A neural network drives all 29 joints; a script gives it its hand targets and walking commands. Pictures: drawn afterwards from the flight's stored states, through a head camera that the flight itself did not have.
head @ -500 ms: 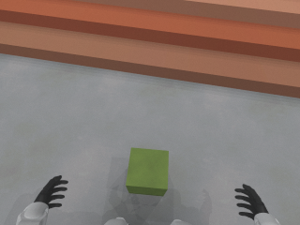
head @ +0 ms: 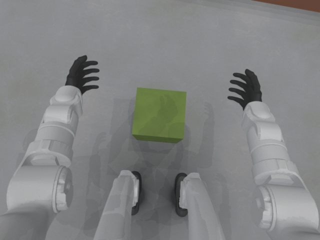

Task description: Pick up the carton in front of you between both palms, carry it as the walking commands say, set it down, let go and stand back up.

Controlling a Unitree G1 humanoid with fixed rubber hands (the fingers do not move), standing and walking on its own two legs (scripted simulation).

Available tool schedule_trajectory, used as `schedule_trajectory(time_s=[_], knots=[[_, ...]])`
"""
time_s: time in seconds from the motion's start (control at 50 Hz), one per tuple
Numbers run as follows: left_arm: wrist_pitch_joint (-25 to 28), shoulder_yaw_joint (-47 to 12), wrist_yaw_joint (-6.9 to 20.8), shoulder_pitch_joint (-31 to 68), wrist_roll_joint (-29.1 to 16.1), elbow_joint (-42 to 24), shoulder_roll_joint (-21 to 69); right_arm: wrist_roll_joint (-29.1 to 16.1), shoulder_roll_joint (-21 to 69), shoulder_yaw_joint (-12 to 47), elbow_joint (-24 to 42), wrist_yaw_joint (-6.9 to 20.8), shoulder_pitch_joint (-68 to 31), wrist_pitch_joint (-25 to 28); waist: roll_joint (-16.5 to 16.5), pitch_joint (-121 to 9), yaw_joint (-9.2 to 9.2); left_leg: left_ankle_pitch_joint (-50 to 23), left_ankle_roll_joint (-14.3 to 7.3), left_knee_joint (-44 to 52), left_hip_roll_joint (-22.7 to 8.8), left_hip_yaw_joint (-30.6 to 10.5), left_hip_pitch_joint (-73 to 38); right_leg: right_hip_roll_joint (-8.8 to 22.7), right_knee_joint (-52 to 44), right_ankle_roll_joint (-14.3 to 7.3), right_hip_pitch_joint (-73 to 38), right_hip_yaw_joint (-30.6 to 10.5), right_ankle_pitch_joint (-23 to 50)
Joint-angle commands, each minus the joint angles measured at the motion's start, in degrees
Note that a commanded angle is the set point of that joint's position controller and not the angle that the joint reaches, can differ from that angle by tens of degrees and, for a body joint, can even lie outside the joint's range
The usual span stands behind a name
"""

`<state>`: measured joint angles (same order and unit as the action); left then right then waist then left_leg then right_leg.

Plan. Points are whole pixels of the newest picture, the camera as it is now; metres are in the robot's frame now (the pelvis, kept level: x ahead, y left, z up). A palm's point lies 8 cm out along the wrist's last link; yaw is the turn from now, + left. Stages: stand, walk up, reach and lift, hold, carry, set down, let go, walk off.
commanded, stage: reach and lift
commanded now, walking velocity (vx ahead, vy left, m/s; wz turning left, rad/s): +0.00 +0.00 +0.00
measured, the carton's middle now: (159, 118) +0.48 +0.00 -0.53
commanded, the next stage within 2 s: none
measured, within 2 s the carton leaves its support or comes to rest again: leaves its support in 1.90 s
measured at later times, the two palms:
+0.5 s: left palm (104, 96) +0.50 +0.20 -0.26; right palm (219, 105) +0.48 -0.19 -0.26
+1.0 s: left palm (117, 111) +0.49 +0.19 -0.45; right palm (202, 117) +0.48 -0.18 -0.45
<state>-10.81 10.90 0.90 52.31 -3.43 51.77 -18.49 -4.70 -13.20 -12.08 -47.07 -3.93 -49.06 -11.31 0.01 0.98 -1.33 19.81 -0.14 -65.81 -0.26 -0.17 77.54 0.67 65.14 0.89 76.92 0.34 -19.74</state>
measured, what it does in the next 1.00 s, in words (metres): lowers itself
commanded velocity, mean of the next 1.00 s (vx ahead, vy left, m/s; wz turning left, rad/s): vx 0.00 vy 0.00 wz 0.00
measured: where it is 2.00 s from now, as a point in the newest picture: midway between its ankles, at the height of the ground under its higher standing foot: (157, 201)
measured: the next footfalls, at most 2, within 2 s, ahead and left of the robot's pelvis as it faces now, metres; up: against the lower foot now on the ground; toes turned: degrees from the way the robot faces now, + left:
none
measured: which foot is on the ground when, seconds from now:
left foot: down 0.00-1.00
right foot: down 0.00-1.00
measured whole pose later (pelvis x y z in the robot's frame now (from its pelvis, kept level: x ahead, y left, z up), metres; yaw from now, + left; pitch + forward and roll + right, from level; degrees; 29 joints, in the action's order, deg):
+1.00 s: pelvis -0.04 +0.00 -0.27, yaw -1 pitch +39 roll -1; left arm -1.1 2.8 -5.1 80.5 -13.9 68.2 -23.2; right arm -13.6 -17.2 -6.1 -64.4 -8.6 -77.9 -1.5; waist -0.8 16.5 -0.6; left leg 28.9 0.4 -120.6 -0.3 -1.3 131.2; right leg -0.3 119.9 1.0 130.6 0.2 -28.8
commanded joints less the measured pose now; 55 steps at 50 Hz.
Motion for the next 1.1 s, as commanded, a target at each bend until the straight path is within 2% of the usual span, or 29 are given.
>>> schedule_trajectory(time_s=[0.0,0.04,0.12,0.2,0.3,0.38,0.5,0.58,0.64,0.74,0.82,0.92,1.02,1.08], knots=[[1.3,1.9,-0.4,21.6,0.3,-1.6,-7.2,0.5,-6.4,-2.4,2.7,-0.7,-20.0,1.2,2.1,-47.8,-0.21,-0.9,1.8,6.3,3.2,0.8,-21.0,-3.7,-5.1,1.5,-16.2,2.0,0.8],[1.7,2.9,-0.6,24.8,1.3,0.4,-7.2,1.5,-6.1,-3.7,1.2,-1.0,-23.1,1.7,2.1,-50.6,-0.15,-0.8,1.8,5.9,3.3,0.9,-20.1,-3.8,-4.6,1.5,-14.8,2.2,0.7],[3.2,5.0,-1.0,26.7,3.8,1.9,-6.3,4.0,-5.4,-6.2,0.3,-1.2,-24.3,3.3,1.9,-56.9,-0.13,-5.2,1.6,5.5,3.9,0.6,-20.7,-4.4,-4.3,1.6,-14.0,2.5,4.2],[5.7,6.9,-1.2,26.0,5.9,1.9,-3.8,6.0,-3.6,-8.0,-0.3,-0.6,-23.5,6.1,2.0,-56.1,-0.28,-9.1,1.8,2.7,4.1,0.2,-16.9,-4.6,-2.0,1.7,-7.8,2.3,7.3],[8.4,7.7,-1.8,21.6,6.9,2.2,-0.9,6.9,-2.0,-9.0,-1.9,-0.1,-19.6,9.3,2.4,-54.9,-0.02,-14.9,1.8,-5.0,3.9,-0.4,-8.9,-4.7,5.5,1.8,2.5,1.9,11.5],[10.0,6.2,-2.7,18.5,5.2,1.5,-0.5,5.5,-2.0,-7.8,-2.4,-0.2,-16.7,11.1,2.5,-56.3,0.28,-20.0,1.7,-13.1,3.9,-1.1,-2.3,-4.7,13.5,1.8,10.1,1.7,15.2],[11.2,0.5,-4.5,18.9,-1.3,-3.8,-4.2,-1.0,-5.2,-1.5,2.2,-1.9,-17.3,12.3,2.5,-67.7,0.64,-25.8,1.9,-25.2,3.5,-0.9,-0.2,-4.5,25.4,1.9,11.9,1.9,21.0],[10.8,-2.2,-5.3,21.4,-5.0,-7.2,-6.7,-4.7,-7.2,1.9,5.4,-3.2,-20.1,11.6,2.1,-72.6,0.69,-23.0,2.0,-31.4,3.3,0.1,1.8,-4.4,31.6,1.9,10.6,2.4,19.7],[9.9,-2.9,-5.7,24.4,-6.4,-7.7,-8.8,-6.3,-8.4,3.0,6.4,-4.1,-23.5,10.4,1.8,-72.4,0.68,-16.6,2.1,-34.3,3.1,1.0,5.0,-4.3,34.7,1.8,10.0,2.8,14.9],[8.7,-4.1,-6.1,30.6,-8.1,-0.6,-9.7,-7.4,-8.3,3.5,0.1,-4.9,-29.8,8.8,1.3,-60.0,1.09,-2.2,1.9,-37.6,2.0,1.6,14.9,-3.1,38.0,1.5,15.6,2.1,2.4],[9.0,-5.4,-6.0,35.8,-8.9,6.4,-10.2,-7.7,-9.1,4.0,-7.0,-5.0,-35.1,9.1,1.0,-51.9,0.93,3.7,1.7,-40.4,1.0,0.9,20.2,-2.3,40.8,1.4,19.1,1.2,-2.5],[10.5,-7.2,-6.0,40.8,-10.2,12.2,-11.6,-8.5,-10.4,5.0,-13.0,-4.7,-40.5,10.6,1.2,-47.8,0.83,3.8,1.6,-44.2,0.2,-0.1,22.4,-1.8,44.9,1.3,20.9,0.5,-2.5],[12.1,-9.2,-6.6,44.8,-12.2,11.3,-13.8,-10.8,-12.3,7.1,-12.5,-5.1,-44.4,12.3,1.8,-54.3,1.11,-1.8,1.7,-48.1,0.0,0.1,18.0,-1.7,48.9,1.3,18.0,0.9,2.5],[12.7,-10.9,-7.0,44.5,-13.4,9.5,-13.8,-14.7,-9.5,11.0,-12.8,-5.1,-42.9,12.6,1.7,-59.3,3.04,-5.6,1.5,-49.4,0.3,0.9,14.6,-2.2,50.4,1.3,15.4,1.3,5.8]])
